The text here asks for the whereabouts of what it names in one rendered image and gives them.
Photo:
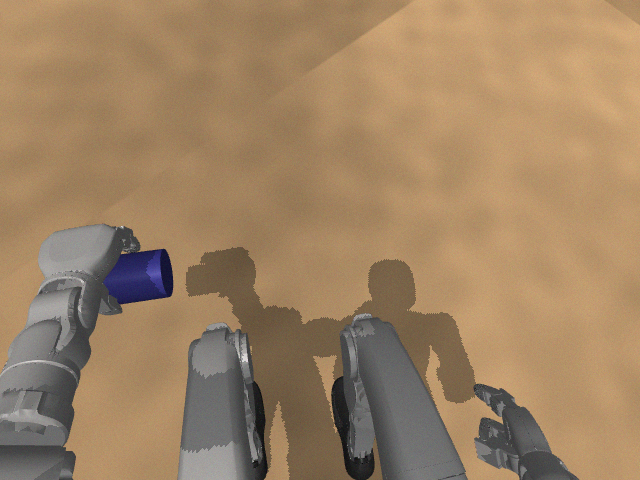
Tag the right robot foot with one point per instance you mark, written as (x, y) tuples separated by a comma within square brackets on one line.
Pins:
[(358, 469)]

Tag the left robot hand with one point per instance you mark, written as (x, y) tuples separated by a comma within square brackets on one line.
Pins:
[(91, 250)]

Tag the right robot hand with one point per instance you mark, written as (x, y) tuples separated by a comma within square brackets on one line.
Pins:
[(502, 445)]

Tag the can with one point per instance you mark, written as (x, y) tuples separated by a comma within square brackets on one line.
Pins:
[(141, 276)]

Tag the right robot arm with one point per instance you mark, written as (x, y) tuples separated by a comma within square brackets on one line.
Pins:
[(541, 465)]

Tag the left robot foot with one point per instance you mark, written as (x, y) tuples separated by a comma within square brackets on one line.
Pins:
[(259, 465)]

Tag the left robot arm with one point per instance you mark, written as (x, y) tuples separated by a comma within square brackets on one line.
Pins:
[(39, 380)]

